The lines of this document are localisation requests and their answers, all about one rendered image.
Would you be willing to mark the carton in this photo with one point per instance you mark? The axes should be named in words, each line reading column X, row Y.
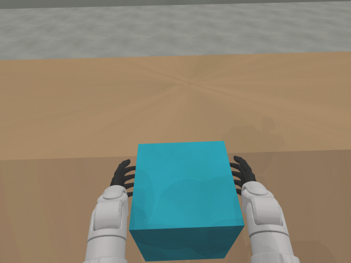
column 184, row 205

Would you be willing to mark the robot left forearm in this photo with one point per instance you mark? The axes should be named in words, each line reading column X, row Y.
column 108, row 227

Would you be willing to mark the robot right hand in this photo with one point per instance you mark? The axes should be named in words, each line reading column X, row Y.
column 245, row 173

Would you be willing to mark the robot left hand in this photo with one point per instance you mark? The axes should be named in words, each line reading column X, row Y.
column 120, row 178

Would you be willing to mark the robot right forearm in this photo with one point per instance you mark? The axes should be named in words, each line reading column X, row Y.
column 266, row 224

